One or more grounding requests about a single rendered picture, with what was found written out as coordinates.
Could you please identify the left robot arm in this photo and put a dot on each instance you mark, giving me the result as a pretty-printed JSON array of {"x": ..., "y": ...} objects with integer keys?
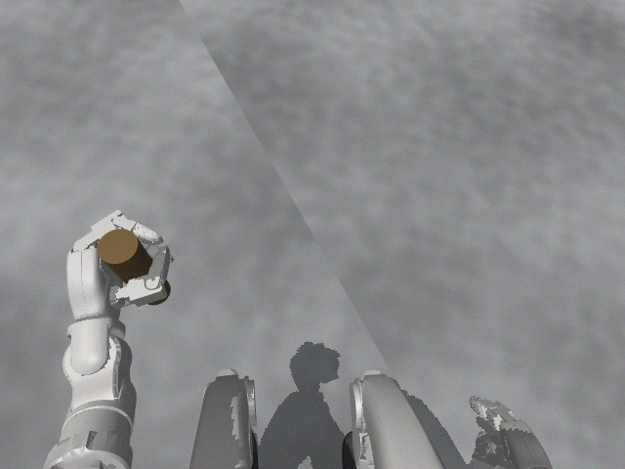
[{"x": 99, "y": 423}]

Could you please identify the left robot hand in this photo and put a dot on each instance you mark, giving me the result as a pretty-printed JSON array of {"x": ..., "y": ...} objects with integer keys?
[{"x": 94, "y": 289}]

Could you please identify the right robot hand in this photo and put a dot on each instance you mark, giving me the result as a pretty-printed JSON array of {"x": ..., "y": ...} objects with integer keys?
[{"x": 518, "y": 447}]

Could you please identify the can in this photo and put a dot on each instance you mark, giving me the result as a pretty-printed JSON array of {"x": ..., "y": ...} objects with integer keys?
[{"x": 122, "y": 251}]

